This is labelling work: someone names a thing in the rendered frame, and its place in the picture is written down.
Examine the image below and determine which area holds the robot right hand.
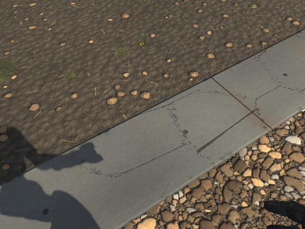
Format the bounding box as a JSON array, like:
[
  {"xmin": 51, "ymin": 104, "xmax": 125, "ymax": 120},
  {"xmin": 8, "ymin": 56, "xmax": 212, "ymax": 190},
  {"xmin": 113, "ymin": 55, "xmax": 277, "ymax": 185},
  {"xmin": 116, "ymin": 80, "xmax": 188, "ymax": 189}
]
[{"xmin": 264, "ymin": 200, "xmax": 305, "ymax": 229}]

